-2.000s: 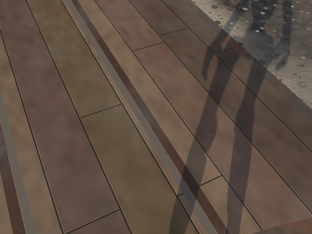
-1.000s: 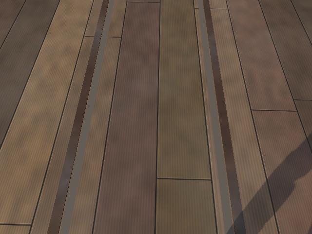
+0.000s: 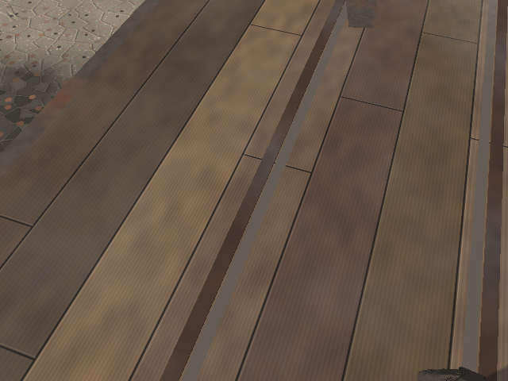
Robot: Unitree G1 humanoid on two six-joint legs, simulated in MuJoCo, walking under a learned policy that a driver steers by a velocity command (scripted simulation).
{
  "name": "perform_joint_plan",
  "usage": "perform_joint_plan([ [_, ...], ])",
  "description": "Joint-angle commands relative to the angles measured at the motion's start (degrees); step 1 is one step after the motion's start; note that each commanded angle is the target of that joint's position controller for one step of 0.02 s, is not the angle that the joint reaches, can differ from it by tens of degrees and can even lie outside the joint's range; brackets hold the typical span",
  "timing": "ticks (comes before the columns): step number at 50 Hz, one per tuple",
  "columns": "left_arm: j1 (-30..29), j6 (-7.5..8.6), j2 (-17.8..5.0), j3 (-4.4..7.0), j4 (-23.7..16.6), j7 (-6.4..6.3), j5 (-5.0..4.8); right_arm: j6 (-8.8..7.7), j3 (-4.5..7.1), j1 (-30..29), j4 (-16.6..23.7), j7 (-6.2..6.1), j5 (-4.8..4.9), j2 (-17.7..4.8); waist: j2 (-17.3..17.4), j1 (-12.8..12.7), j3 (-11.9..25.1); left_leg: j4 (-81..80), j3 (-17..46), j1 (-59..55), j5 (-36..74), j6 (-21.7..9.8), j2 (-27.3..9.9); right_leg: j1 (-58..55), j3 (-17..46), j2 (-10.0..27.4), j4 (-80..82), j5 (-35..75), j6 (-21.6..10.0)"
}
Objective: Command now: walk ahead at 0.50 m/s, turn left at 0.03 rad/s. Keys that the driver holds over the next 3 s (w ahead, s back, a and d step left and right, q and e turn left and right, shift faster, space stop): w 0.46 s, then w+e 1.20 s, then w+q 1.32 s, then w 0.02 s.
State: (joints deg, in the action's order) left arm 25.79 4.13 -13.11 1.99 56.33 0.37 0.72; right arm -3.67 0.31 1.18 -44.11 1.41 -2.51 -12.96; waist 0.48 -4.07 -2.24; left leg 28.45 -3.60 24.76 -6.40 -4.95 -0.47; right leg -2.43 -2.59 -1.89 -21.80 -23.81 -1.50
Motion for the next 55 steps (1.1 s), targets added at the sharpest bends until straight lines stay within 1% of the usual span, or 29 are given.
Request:
perform_joint_plan([
  [1,4.33,0.52,-1.25,-0.29,-5.50,0.03,-1.99,-0.67,5.43,26.79,-4.28,-1.71,-1.61,-17.05,14.70,10.47,19.18,-8.26,34.86,-44.88,-10.45,-12.36,-23.48,32.82,-2.93,-0.29,-43.65,4.46,-1.92],
  [2,1.17,0.11,-8.08,1.52,-4.50,-0.51,-0.09,0.05,5.07,24.64,-4.36,-1.41,0.97,-14.08,7.55,10.49,16.75,-12.29,40.57,-40.70,-11.03,-12.45,-23.02,38.89,3.90,0.02,-49.28,-5.33,-2.73],
  [3,-2.79,0.18,-7.97,1.82,-5.67,-0.24,0.05,0.11,4.25,19.02,-3.86,-1.23,1.52,-11.32,4.89,7.99,8.34,-12.86,31.12,-33.41,-9.59,-10.99,-20.25,40.76,5.33,3.04,-49.47,-0.77,-3.26],
  [4,-4.75,0.39,-6.58,1.43,-5.95,0.15,-0.14,-0.28,3.50,15.74,-3.63,-0.94,1.38,-8.21,3.00,6.62,4.76,-14.93,25.22,-26.84,-4.95,-9.55,-17.57,39.10,5.36,4.94,-46.50,3.07,-3.19],
  [5,-5.17,-0.07,-5.81,1.44,-5.67,0.38,0.13,-0.67,3.09,14.30,-3.89,-0.97,1.44,-6.72,3.47,5.05,2.41,-16.67,20.51,-22.31,-2.05,-7.60,-14.88,36.73,4.97,6.33,-43.44,4.82,-2.84],
  [6,-4.14,-0.86,-5.19,1.29,-5.20,0.68,0.97,-0.99,2.74,13.67,-4.57,-1.14,1.69,-5.56,4.46,3.48,1.47,-18.12,17.10,-18.79,0.23,-6.32,-12.79,34.06,4.66,7.09,-41.43,5.92,-2.08],
  [9,-5.29,-2.19,-4.06,1.21,-5.21,1.56,1.49,-2.18,3.01,16.45,-6.61,-1.18,2.12,-6.51,3.50,2.40,1.25,-20.50,13.04,-17.38,6.25,-7.03,-11.39,33.87,3.14,7.34,-39.31,9.37,-0.56],
  [14,-16.92,-2.43,-3.78,0.90,-8.86,1.82,1.20,-2.09,2.99,21.25,-9.54,-1.12,2.18,-6.51,2.51,4.33,-2.26,-23.12,9.13,-19.67,8.22,-7.19,-10.00,40.85,1.44,8.79,-28.48,18.74,1.40],
  [17,-22.58,-2.18,-2.93,0.24,-10.58,1.80,0.88,-2.08,2.98,23.90,-11.03,-1.16,2.03,-6.88,2.74,5.83,-2.91,-22.63,7.07,-21.39,12.26,-6.63,-9.55,39.27,-0.17,7.58,-20.40,22.73,1.15],
  [21,-27.74,-1.83,-3.58,0.06,-12.56,1.52,0.74,-1.78,2.98,27.24,-13.22,-1.66,1.49,-7.28,3.13,7.14,-3.87,-20.39,6.58,-27.60,17.44,-6.38,-11.43,38.78,-1.10,6.05,-14.08,22.00,-0.74],
  [24,-25.80,-1.22,-4.42,0.44,-12.52,1.19,0.73,-1.51,3.30,25.77,-13.98,-2.20,1.10,-8.39,3.59,5.09,-3.02,-15.41,4.97,-31.39,28.54,-5.18,-12.73,34.11,-2.12,3.96,-10.56,16.30,-3.48],
  [25,-22.13,-0.99,-4.99,0.83,-11.31,0.88,0.78,-1.46,3.45,24.83,-14.05,-2.33,1.00,-8.86,3.93,3.45,-0.92,-10.69,3.47,-31.61,36.74,-4.31,-12.45,28.65,-3.17,2.04,-9.63,14.27,-4.69],
  [26,-14.77,-0.60,-5.53,1.41,-8.77,0.52,0.97,-1.18,3.52,24.02,-14.21,-2.36,1.08,-9.00,2.99,0.16,2.85,-1.57,1.27,-30.72,41.79,-3.28,-11.06,19.89,-4.36,-0.21,-6.68,15.09,-6.10],
  [27,-4.96,-0.13,-7.59,2.41,-5.39,0.03,1.68,-1.09,3.18,24.08,-13.86,-2.42,1.17,-8.18,1.28,-3.25,8.35,10.68,-1.01,-24.04,35.94,-1.96,-8.85,6.47,-1.76,1.25,-5.90,15.54,-8.12],
  [28,3.51,0.02,-13.45,4.05,-3.99,-0.50,2.68,-1.26,2.22,26.39,-11.63,-2.09,2.53,-4.64,-7.77,-4.36,15.38,30.82,-4.43,-6.90,14.01,0.53,-3.38,-9.84,19.50,15.72,-4.15,10.21,-13.50],
  [29,2.52,-0.89,-15.30,4.69,-3.43,0.05,0.87,-1.62,2.84,28.52,-11.58,-1.53,2.39,-5.02,-15.53,-1.79,19.11,45.45,0.37,7.16,-22.56,1.52,5.60,-15.81,44.24,23.81,5.39,11.49,-19.44],
  [30,-4.42,-1.23,-13.56,4.39,-4.64,0.47,-0.58,-1.61,3.42,23.66,-10.34,-1.46,1.11,-7.33,-8.12,0.55,11.70,48.38,6.01,12.77,-19.06,0.72,0.80,-10.22,38.57,21.54,5.92,8.20,-18.26],
  [31,-8.50,-1.22,-9.97,3.59,-5.52,0.52,-0.59,-2.18,3.24,18.92,-9.03,-1.11,1.14,-6.85,-3.62,1.13,5.41,46.17,5.83,13.56,-13.97,0.77,-1.62,-2.20,31.35,19.72,7.08,10.07,-17.17],
  [32,-10.34,-1.10,-7.49,2.95,-5.44,0.46,-0.26,-2.40,3.12,17.29,-8.55,-0.97,1.22,-5.83,-1.18,2.91,1.57,41.38,5.90,11.42,-11.01,1.03,-3.58,4.38,26.55,16.87,8.97,14.30,-15.13],
  [33,-10.76,-0.81,-6.30,2.56,-4.89,0.21,-0.45,-1.83,3.10,16.84,-7.94,-0.93,0.51,-5.47,-1.75,4.53,0.26,37.77,6.10,8.56,-10.09,1.85,-4.67,8.68,23.15,14.44,9.92,18.58,-13.73],
  [35,-9.72,-0.03,-6.42,2.53,-4.30,0.05,-0.60,-0.21,2.87,17.37,-7.57,-0.76,-0.25,-4.42,-2.66,5.90,1.34,34.47,5.36,4.79,-9.81,3.59,-4.64,11.97,19.58,12.18,10.63,24.31,-13.50],
  [38,-6.95,0.27,-8.64,3.18,-3.75,-0.14,-0.80,0.88,2.76,12.24,-5.15,-0.58,-0.12,-4.24,-2.78,5.43,0.05,27.96,4.09,7.33,-6.34,6.01,-4.84,13.97,17.73,10.58,12.65,23.09,-14.24],
  [43,-1.52,-0.20,-8.60,3.40,-3.38,-0.08,-0.62,1.02,2.37,0.20,-0.52,-0.33,0.52,-4.28,-3.48,1.35,-1.38,14.61,3.89,11.07,3.97,8.00,-4.03,10.51,18.28,8.98,12.34,23.93,-12.21],
  [48,1.97,-0.70,-9.29,3.69,-3.55,-0.66,0.15,0.39,1.88,-6.92,3.21,-0.20,1.19,-4.85,-4.44,-1.15,-0.78,7.47,4.17,10.36,4.10,7.52,-1.63,4.43,20.42,9.54,6.96,32.41,-11.34],
  [51,-1.09,-0.84,-10.90,4.29,-4.99,-1.25,0.44,-0.48,2.31,-2.95,3.38,-0.48,1.43,-6.73,-5.54,1.85,0.20,1.70,5.01,0.96,-0.65,5.81,-0.18,5.50,22.55,10.06,2.33,36.23,-8.96],
  [52,-2.66,-0.71,-11.55,4.50,-5.60,-1.16,0.41,-0.88,2.77,1.78,2.15,-0.85,1.47,-7.76,-5.43,4.02,1.96,-0.29,4.43,-6.35,-2.49,4.92,1.14,7.35,22.70,9.18,-1.56,39.54,-7.93],
  [53,-3.58,-0.35,-11.31,4.46,-5.95,-0.76,0.04,-1.65,3.52,9.17,0.13,-1.48,1.12,-9.45,-2.47,7.56,5.81,-4.02,4.91,-16.92,-1.62,3.41,0.54,10.09,20.55,5.86,-10.72,40.10,-6.55],
  [54,-3.91,0.23,-8.29,3.67,-7.78,-0.30,-0.71,-2.28,4.61,18.21,-0.53,-2.47,-0.19,-13.75,3.78,10.91,13.92,-5.98,15.79,-30.06,-11.04,0.43,-10.78,16.71,16.26,1.81,-25.69,29.73,-5.03],
  [55,1.68,0.12,-3.08,2.67,-9.59,-0.36,-2.45,-1.50,5.70,19.84,-0.14,-2.80,-1.10,-18.85,16.44,8.06,19.22,-11.55,39.49,-42.60,-16.43,-4.99,-25.02,34.18,8.97,-6.80,-40.23,-6.20,-3.34],
])
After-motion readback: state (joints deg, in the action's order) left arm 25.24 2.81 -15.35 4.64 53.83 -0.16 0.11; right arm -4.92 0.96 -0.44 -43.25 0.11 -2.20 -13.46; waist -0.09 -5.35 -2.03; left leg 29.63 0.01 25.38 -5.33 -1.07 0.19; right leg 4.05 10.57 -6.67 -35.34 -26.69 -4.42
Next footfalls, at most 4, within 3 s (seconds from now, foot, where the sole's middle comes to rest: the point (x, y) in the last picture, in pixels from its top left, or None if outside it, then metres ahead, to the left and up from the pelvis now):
0.54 right None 0.45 -0.10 -0.76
1.08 left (266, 276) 0.76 0.04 -0.76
1.60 right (373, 246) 0.89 -0.28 -0.76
2.16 left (387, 167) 1.22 -0.36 -0.76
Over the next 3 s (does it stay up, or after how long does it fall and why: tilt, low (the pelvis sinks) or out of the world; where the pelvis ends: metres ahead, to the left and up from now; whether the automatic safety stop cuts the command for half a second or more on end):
stays up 1.46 -0.53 0.02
